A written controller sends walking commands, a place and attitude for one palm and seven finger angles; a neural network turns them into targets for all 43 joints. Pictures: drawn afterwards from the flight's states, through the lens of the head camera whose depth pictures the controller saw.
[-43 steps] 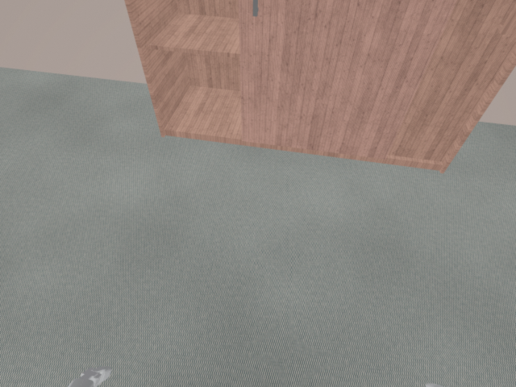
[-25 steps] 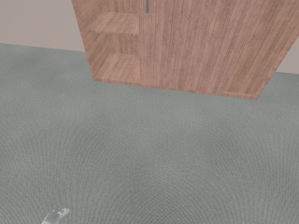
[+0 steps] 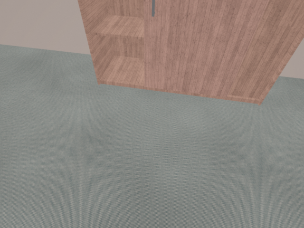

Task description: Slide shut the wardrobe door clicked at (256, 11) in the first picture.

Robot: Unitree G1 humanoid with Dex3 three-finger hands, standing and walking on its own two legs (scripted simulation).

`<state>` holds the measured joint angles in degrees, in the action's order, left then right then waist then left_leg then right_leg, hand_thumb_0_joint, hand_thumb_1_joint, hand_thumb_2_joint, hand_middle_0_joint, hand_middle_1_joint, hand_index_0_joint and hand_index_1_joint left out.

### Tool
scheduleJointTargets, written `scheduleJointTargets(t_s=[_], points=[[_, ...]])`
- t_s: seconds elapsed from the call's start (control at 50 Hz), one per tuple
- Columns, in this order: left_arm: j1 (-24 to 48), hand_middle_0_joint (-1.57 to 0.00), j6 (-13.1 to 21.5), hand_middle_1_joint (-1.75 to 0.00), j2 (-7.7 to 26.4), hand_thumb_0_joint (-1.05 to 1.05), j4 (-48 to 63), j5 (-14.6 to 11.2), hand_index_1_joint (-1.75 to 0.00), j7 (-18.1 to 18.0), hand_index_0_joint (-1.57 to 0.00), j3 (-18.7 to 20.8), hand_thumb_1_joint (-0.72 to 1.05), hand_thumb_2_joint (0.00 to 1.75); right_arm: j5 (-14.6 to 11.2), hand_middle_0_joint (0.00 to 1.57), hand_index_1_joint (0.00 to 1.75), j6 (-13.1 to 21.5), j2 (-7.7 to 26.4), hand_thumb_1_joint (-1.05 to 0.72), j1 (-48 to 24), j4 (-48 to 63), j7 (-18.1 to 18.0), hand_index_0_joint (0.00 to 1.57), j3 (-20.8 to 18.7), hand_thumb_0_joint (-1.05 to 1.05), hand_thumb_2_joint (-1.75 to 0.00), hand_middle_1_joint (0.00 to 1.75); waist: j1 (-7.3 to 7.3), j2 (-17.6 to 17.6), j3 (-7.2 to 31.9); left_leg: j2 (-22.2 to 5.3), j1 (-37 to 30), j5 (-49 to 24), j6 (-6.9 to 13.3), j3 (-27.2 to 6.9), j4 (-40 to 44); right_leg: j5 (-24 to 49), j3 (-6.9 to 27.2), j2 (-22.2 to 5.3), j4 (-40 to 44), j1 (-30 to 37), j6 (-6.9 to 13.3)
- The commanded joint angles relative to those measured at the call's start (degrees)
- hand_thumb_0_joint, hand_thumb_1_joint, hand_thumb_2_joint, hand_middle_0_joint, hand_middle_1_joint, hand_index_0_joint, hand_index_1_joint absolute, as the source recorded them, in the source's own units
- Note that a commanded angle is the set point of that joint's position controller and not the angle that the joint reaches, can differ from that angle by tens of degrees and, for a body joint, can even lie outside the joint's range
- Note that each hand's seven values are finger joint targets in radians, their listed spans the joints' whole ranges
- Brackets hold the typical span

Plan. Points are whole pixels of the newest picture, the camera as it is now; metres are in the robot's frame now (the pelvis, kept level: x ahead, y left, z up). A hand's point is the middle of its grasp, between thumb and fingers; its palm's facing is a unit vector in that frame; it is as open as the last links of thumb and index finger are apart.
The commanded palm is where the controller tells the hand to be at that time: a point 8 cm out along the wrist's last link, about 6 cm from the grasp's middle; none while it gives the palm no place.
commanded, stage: stand and wait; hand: right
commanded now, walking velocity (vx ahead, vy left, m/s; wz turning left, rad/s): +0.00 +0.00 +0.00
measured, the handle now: out of the picture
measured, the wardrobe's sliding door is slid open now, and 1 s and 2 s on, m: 0.49 0.49 0.49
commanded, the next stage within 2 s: look at it before walking up in 0.30 s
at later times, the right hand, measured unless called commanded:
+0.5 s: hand out of the picture +0.06 -0.25 -0.16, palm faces -0.03 +0.95 -0.32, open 7.4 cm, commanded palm none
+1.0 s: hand out of the picture +0.07 -0.26 -0.15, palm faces -0.03 +0.94 -0.33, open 7.4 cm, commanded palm none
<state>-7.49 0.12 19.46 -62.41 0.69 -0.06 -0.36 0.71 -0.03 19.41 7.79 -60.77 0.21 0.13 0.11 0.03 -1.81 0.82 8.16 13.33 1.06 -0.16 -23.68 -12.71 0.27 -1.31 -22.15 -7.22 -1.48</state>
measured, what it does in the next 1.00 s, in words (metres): stands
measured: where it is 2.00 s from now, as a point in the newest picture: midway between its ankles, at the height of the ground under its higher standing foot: outside the picture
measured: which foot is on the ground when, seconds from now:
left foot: down 0.00-1.00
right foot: down 0.00-1.00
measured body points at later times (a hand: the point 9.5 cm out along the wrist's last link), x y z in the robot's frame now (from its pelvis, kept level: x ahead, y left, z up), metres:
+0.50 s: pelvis -0.01 -0.01 +0.00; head +0.00 -0.01 +0.45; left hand +0.05 +0.29 -0.13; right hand +0.06 -0.30 -0.14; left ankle +0.00 +0.11 -0.74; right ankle -0.01 -0.14 -0.74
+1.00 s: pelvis +0.00 -0.01 +0.00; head +0.01 -0.01 +0.45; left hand +0.08 +0.28 -0.13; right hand +0.07 -0.31 -0.13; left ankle +0.00 +0.11 -0.74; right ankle -0.01 -0.14 -0.74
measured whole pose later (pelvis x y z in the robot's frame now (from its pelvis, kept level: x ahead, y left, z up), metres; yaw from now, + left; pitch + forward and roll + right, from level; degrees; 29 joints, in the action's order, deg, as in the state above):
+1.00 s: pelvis +0.00 -0.01 +0.00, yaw +0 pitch -2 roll +0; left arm -6.3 0.6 19.2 -63.4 0.5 0.2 -0.5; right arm 0.9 0.4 19.5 7.8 -62.0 0.2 0.4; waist -0.2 0.3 -2.0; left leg 0.0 8.0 12.0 0.2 -0.3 -21.5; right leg -11.5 0.1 -0.5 -20.2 -7.3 -0.7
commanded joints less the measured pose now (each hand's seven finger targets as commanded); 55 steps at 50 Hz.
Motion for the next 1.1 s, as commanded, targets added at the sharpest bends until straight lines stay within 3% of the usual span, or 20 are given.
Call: scheduleJointTargets(t_s=[0.0,0.24,0.34,1.08], points=[[3.05,-0.2,1.48,-0.3,11.37,0.0,3.7,0.0,-0.3,-0.83,-0.2,2.14,0.9,0.9,-0.24,0.2,0.3,1.28,12.15,-0.9,-3.04,3.49,-0.87,0.2,-2.19,0.0,-0.9,0.3,-0.16,0.67,2.35,-7.5,1.14,-4.67,1.18,-7.13,5.91,5.89,4.63,-5.06,3.42,-0.77,2.74],[2.18,-0.2,1.43,-0.3,10.98,0.0,2.76,-0.07,-0.3,-0.62,-0.2,2.12,0.9,0.9,-0.12,0.2,0.3,1.32,11.93,-0.9,-2.65,2.97,-0.82,0.2,-2.08,0.0,-0.9,0.3,-0.15,0.76,1.71,-7.57,2.18,-0.62,0.95,-7.37,7.16,3.98,4.93,-5.03,3.73,-1.73,2.71],[2.12,-0.2,1.66,-0.3,11.19,0.0,2.5,-0.13,-0.3,-0.65,-0.2,2.17,0.9,0.9,-0.16,0.2,0.3,1.37,11.68,-0.9,-2.25,2.79,-0.84,0.2,-1.96,0.0,-0.9,0.3,-0.21,-0.59,2.97,-7.37,1.39,-3.18,0.88,-6.89,6.24,5.5,5.35,-5.41,4.01,-1.08,2.83],[3.59,-0.2,1.83,-0.3,11.6,0.0,2.46,-0.29,-0.3,-0.72,-0.2,2.15,0.9,0.9,-0.1,0.2,0.3,1.67,11.9,-0.9,-1.86,2.24,-0.95,0.2,-1.88,0.0,-0.9,0.3,-0.26,0.21,4.78,-7.75,-1.0,-12.0,0.52,-5.65,5.44,11.98,4.97,-5.79,4.27,1.9,2.84]])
